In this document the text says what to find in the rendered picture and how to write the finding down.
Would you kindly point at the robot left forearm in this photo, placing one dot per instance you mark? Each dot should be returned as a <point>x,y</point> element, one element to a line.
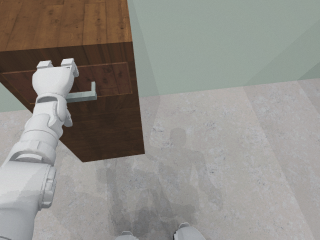
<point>41,133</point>

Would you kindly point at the drawer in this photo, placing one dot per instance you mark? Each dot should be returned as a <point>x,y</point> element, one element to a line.
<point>109,78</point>

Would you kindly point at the cabinet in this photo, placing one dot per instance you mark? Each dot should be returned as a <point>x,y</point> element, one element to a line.
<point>92,32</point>

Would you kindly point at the left robot hand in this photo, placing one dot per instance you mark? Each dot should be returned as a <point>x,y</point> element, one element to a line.
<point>56,80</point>

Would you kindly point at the left robot shin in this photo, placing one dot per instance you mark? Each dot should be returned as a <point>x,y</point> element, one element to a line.
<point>126,233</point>

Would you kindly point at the robot right thigh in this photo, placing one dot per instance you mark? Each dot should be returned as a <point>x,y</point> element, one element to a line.
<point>188,233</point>

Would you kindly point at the handle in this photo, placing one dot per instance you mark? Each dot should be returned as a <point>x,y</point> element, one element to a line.
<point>83,96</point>

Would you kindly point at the left robot upper arm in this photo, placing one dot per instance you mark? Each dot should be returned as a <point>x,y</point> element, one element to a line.
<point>25,189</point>

